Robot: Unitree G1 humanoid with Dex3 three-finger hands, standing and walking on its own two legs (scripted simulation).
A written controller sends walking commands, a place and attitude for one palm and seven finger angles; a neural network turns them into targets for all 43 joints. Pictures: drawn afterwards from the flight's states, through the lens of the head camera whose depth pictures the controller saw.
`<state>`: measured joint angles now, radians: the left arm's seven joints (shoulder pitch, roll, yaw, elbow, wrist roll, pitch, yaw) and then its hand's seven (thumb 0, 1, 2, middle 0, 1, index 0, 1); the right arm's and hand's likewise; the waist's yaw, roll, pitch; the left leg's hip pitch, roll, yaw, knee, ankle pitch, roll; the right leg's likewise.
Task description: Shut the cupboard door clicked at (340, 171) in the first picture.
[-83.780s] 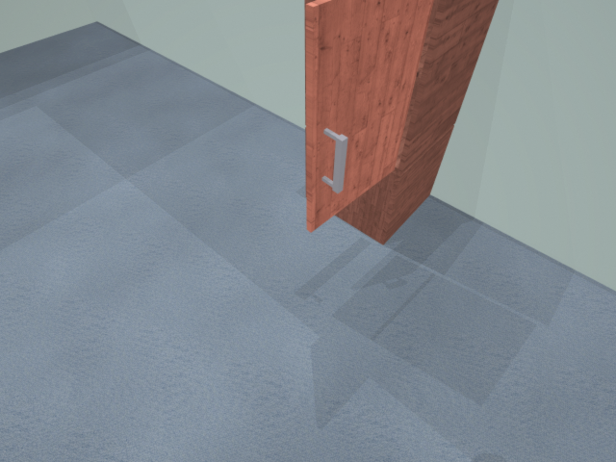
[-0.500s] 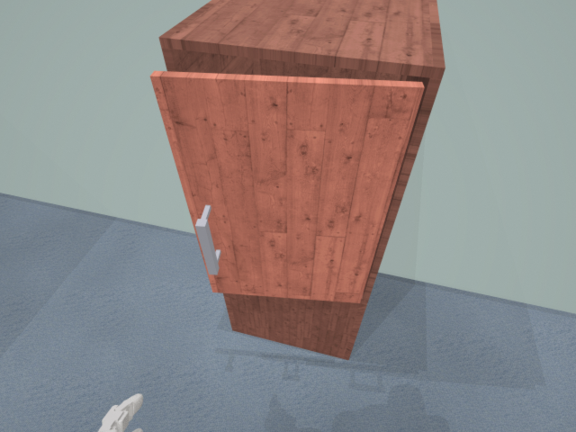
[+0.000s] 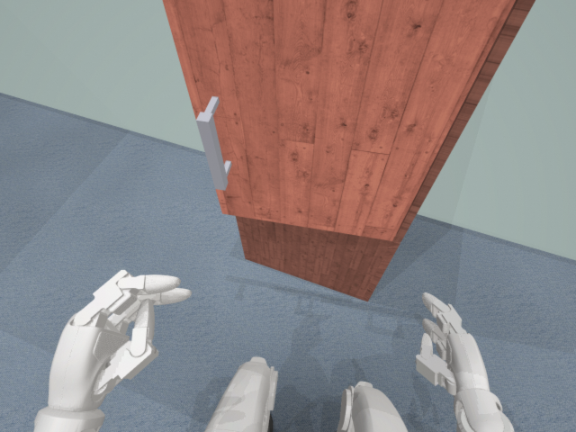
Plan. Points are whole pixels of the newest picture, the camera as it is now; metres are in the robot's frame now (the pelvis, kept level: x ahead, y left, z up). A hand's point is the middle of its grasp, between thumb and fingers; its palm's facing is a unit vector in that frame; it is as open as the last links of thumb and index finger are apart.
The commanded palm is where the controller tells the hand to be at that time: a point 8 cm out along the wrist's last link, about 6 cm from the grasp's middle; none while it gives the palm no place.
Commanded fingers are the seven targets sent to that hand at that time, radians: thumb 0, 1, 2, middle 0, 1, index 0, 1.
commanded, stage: raise the hand and make a fist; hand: left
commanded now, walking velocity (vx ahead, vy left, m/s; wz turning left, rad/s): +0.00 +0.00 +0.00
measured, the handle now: (217, 146) +0.53 +0.19 +0.04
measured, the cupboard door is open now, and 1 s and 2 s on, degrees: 10 10 10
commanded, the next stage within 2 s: bring the fist close to the handle in 1.28 s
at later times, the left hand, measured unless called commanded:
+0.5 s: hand (174, 335) +0.22 +0.17 +0.04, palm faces -0.13 -0.99 +0.00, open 3.2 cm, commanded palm +0.20 +0.24 +0.06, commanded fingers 0.00 0.90 0.90 -1.25 -1.44 -1.25 -1.44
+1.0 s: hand (145, 300) +0.25 +0.21 +0.07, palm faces -0.03 -1.00 -0.04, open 3.1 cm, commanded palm +0.22 +0.25 +0.06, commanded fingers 0.00 0.90 0.90 -1.30 -1.50 -1.30 -1.50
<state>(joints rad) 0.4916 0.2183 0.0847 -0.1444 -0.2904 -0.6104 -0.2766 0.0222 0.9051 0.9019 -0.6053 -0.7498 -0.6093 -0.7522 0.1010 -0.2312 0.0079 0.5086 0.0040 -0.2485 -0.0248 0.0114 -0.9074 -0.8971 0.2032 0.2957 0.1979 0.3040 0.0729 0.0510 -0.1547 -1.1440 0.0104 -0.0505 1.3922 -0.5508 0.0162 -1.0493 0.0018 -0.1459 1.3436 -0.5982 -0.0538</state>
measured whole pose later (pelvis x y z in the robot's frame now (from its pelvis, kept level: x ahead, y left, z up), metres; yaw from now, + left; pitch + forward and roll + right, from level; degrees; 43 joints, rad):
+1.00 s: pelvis +0.02 +0.02 +0.01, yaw -1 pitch +19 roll -4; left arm 0.38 0.26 0.17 -0.04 -0.31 -0.45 -0.28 0.02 0.90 0.90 -1.29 -1.50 -1.30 -1.50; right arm 0.23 -0.24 0.01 0.49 0.02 -0.14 -0.03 0.01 -0.90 -0.90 0.21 0.30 0.20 0.30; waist 0.00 0.04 -0.19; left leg -1.12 0.01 -0.02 1.34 -0.56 0.04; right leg -1.03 0.01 -0.11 1.28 -0.58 -0.02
